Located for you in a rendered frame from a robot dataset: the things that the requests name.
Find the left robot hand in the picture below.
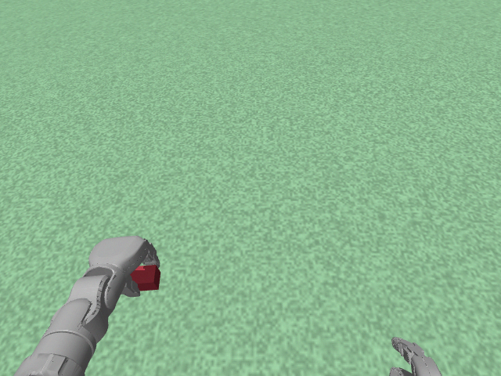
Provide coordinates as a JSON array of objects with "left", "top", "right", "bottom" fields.
[{"left": 88, "top": 236, "right": 160, "bottom": 297}]

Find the left robot arm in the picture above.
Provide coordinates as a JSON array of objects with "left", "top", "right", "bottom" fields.
[{"left": 13, "top": 263, "right": 126, "bottom": 376}]

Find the small box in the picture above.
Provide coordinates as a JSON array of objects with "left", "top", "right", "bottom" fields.
[{"left": 130, "top": 265, "right": 160, "bottom": 291}]

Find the right robot hand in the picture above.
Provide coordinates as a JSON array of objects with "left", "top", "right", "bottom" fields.
[{"left": 389, "top": 337, "right": 442, "bottom": 376}]

